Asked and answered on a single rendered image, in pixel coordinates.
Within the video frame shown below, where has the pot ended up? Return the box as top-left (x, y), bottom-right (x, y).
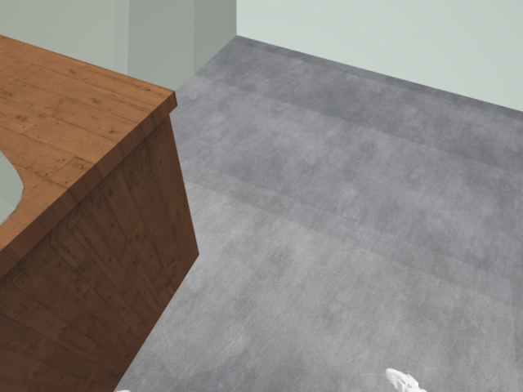
top-left (0, 150), bottom-right (24, 225)

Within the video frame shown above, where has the table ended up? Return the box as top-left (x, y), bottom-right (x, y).
top-left (0, 35), bottom-right (199, 392)

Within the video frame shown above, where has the right robot hand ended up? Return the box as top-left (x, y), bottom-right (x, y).
top-left (386, 368), bottom-right (426, 392)

